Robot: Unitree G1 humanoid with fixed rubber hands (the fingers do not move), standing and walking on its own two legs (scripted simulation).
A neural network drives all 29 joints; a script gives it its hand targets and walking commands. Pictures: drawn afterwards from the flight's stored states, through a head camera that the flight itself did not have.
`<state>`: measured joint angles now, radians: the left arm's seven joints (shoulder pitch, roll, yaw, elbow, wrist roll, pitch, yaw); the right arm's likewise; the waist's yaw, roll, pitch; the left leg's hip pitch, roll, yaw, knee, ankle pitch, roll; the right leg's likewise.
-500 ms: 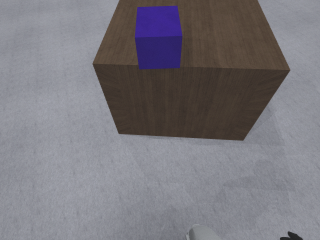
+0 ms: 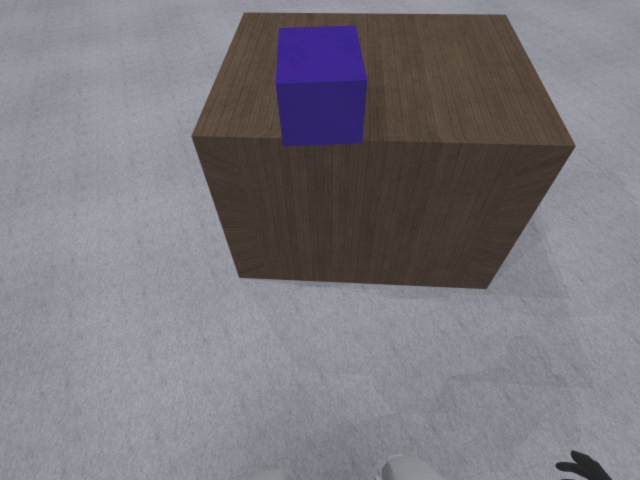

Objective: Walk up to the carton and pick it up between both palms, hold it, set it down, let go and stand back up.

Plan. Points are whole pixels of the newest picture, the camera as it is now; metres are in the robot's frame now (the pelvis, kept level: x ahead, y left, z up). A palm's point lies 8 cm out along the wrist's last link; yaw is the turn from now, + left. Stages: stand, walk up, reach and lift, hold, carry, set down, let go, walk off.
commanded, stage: walk up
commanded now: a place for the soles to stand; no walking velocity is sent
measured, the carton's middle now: (319, 84) +0.93 +0.01 -0.03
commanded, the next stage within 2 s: none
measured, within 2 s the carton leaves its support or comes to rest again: neither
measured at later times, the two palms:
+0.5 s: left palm out of the picture +0.03 +0.30 -0.09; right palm out of the picture +0.07 -0.33 -0.10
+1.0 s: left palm out of the picture +0.07 +0.30 -0.11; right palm out of the picture +0.07 -0.33 -0.08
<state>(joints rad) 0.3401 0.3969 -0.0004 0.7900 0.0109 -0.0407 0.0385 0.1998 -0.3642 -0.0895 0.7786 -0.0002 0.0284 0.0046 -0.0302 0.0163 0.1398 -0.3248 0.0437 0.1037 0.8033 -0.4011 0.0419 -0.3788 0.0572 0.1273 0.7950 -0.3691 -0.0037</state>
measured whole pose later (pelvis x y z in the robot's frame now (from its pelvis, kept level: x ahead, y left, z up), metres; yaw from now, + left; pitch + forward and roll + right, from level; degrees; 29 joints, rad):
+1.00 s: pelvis +0.00 -0.01 +0.00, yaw -2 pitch -3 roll -2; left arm 0.32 0.41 0.00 0.82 0.01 -0.05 0.04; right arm 0.21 -0.37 -0.09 0.78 0.00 0.00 0.01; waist -0.03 0.00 0.15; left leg -0.32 0.07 0.10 0.80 -0.43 0.03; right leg -0.36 0.05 0.12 0.91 -0.46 0.00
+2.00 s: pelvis +0.00 -0.06 +0.00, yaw -4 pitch -5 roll +2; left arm 0.30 0.41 0.00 0.90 0.03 -0.06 0.05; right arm 0.20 -0.37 -0.09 0.78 0.00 0.05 0.01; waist -0.03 0.06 0.16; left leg -0.33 0.06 0.11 0.97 -0.57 0.01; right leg -0.35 0.04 0.11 0.84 -0.40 -0.03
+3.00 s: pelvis +0.00 -0.01 +0.00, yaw -4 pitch -4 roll -1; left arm 0.28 0.40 0.00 0.89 0.03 -0.06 0.05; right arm 0.17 -0.37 -0.09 0.79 0.00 0.04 0.01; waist -0.03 0.07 0.18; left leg -0.33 0.05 0.08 0.91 -0.59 0.03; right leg -0.34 0.04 0.11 0.78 -0.38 0.01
